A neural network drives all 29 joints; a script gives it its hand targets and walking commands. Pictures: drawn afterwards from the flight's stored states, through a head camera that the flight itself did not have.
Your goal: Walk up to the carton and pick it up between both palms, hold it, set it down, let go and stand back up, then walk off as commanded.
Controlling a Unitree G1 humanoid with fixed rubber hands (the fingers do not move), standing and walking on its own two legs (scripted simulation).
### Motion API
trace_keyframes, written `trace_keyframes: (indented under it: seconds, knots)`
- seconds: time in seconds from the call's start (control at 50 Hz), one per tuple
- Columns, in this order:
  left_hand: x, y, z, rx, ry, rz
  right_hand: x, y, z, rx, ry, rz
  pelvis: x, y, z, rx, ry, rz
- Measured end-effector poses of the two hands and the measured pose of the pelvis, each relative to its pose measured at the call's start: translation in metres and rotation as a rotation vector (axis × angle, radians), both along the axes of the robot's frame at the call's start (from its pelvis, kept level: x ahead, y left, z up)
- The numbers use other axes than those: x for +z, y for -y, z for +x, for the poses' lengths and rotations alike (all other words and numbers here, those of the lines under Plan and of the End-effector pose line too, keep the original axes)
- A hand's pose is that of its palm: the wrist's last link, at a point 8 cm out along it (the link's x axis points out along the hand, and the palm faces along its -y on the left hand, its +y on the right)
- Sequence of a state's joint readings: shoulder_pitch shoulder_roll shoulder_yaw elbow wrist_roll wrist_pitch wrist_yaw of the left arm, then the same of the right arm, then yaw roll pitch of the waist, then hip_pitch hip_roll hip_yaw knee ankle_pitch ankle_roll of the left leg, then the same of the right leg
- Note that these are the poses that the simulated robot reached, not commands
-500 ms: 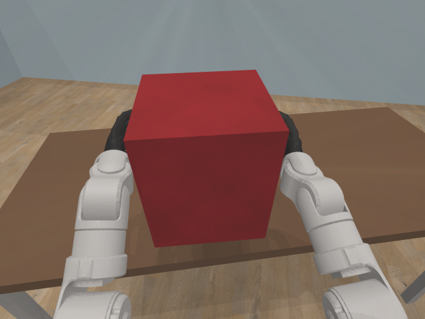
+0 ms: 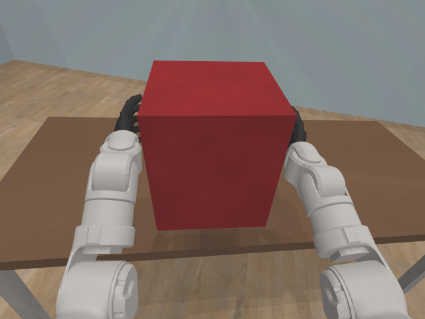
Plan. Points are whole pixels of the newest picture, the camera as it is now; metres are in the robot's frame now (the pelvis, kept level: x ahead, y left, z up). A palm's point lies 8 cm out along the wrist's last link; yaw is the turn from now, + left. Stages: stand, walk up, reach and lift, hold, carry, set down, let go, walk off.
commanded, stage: hold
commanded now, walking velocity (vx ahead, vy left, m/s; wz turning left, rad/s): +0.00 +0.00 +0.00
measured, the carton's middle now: (210, 145) +0.40 +0.01 +0.19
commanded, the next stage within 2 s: none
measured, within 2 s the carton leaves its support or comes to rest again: neither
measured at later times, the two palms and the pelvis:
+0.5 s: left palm (136, 142) +0.39 +0.14 +0.20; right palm (295, 153) +0.39 -0.16 +0.19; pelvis +0.03 -0.01 +0.00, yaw +0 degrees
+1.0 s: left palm (124, 149) +0.37 +0.16 +0.20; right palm (290, 156) +0.36 -0.14 +0.19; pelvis -0.01 +0.00 +0.00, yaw +0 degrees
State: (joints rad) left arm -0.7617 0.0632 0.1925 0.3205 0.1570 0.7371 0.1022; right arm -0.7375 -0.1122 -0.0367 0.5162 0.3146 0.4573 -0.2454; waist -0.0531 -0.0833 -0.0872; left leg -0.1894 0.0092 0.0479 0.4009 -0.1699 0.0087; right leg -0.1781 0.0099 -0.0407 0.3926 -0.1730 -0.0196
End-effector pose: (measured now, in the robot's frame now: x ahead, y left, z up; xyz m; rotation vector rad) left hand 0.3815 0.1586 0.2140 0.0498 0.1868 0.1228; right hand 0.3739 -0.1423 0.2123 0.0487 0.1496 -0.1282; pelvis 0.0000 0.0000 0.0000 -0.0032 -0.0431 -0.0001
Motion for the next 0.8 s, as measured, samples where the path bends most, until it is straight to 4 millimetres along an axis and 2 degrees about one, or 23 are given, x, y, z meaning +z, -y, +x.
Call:
trace_keyframes:
  seconds: [0.08, 0.14, 0.2, 0.28, 0.34, 0.38, 0.44, 0.56, 0.64, 0.72, 0.8]
  knots:
    - [0.019, 0.006, 0.01, 0.003, 0.037, 0.019, 0.007, 0.006, 0.01, 0.001, 0.038, 0.034, 0.001, 0.002, 0.009, 0.0, -0.014, 0.003]
    - [0.018, 0.011, 0.017, 0.005, 0.024, 0.035, 0.004, 0.011, 0.018, 0.002, 0.026, 0.051, 0.001, 0.004, 0.014, 0.0, -0.023, 0.006]
    - [0.004, 0.015, 0.024, 0.003, -0.025, 0.051, -0.008, 0.015, 0.025, 0.001, -0.02, 0.063, 0.002, 0.006, 0.019, 0.0, -0.03, 0.008]
    - [-0.026, 0.018, 0.028, -0.004, -0.11, 0.072, -0.03, 0.018, 0.032, 0.0, -0.099, 0.056, 0.002, 0.009, 0.024, 0.0, -0.036, 0.011]
    - [-0.043, 0.017, 0.024, -0.002, -0.144, 0.089, -0.045, 0.017, 0.031, 0.011, -0.131, 0.033, 0.002, 0.009, 0.027, -0.001, -0.039, 0.011]
    - [-0.047, 0.015, 0.019, 0.0, -0.135, 0.098, -0.048, 0.015, 0.028, 0.018, -0.123, 0.024, 0.002, 0.009, 0.029, -0.002, -0.04, 0.011]
    - [-0.037, 0.015, 0.012, 0.004, -0.075, 0.093, -0.042, 0.015, 0.02, 0.018, -0.064, 0.029, 0.002, 0.009, 0.031, -0.002, -0.042, 0.01]
    - [0.008, 0.016, -0.001, 0.001, 0.067, 0.085, -0.009, 0.015, 0.003, 0.004, 0.075, 0.039, 0.0, 0.005, 0.029, -0.005, -0.038, -0.001]
    - [0.024, 0.013, -0.01, -0.006, 0.091, 0.06, 0.008, 0.013, -0.008, -0.001, 0.101, 0.03, 0.0, 0.004, 0.023, -0.004, -0.009, -0.002]
    - [0.014, 0.006, -0.017, -0.025, 0.043, 0.039, 0.014, 0.007, -0.017, -0.008, 0.061, -0.003, 0.0, 0.003, 0.014, -0.002, 0.032, 0.001]
    - [-0.014, 0.0, -0.023, -0.026, -0.052, 0.004, 0.002, 0.001, -0.019, -0.003, -0.028, -0.034, 0.0, 0.003, 0.002, -0.002, 0.051, 0.003]
